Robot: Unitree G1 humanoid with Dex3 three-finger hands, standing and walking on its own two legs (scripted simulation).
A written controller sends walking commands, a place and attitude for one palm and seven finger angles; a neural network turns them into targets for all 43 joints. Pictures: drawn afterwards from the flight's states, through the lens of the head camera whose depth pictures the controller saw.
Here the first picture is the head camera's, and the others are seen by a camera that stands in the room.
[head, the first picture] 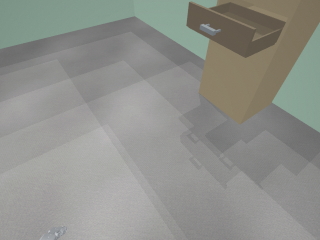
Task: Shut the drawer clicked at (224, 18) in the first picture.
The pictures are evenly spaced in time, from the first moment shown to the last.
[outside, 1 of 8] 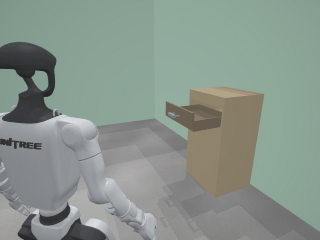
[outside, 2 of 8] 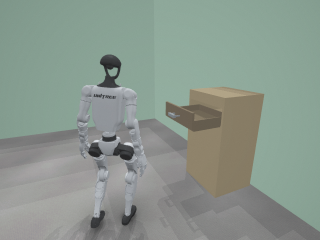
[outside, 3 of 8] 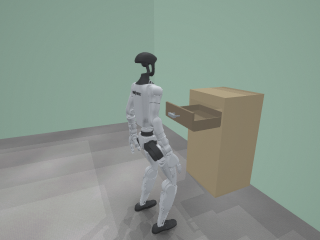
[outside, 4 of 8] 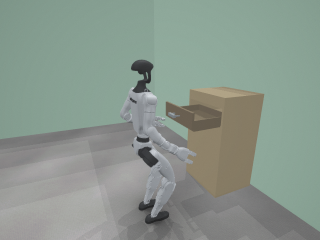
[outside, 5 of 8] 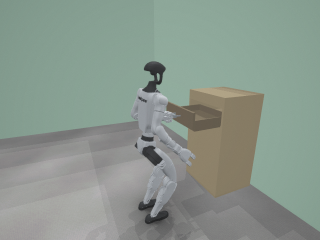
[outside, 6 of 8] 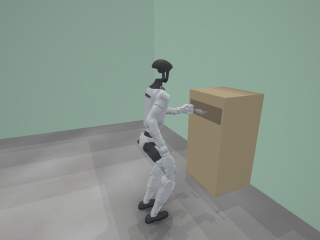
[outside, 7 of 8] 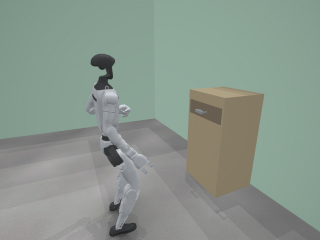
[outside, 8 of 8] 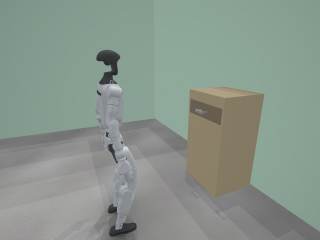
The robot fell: no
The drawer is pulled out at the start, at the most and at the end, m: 0.29 0.29 0.00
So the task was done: yes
